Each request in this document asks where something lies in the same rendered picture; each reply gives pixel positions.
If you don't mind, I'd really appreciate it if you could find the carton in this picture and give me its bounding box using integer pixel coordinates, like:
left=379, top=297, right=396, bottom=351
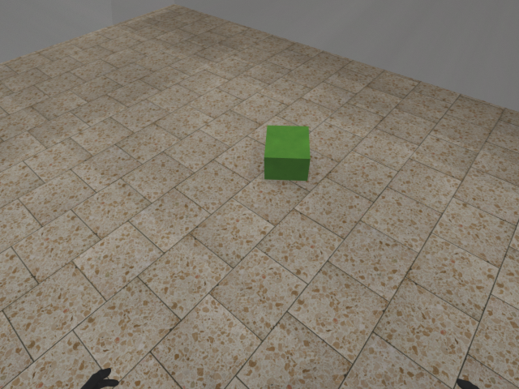
left=264, top=126, right=311, bottom=181

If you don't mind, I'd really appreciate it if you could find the left robot hand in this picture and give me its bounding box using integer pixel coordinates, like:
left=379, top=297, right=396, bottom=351
left=80, top=368, right=119, bottom=389

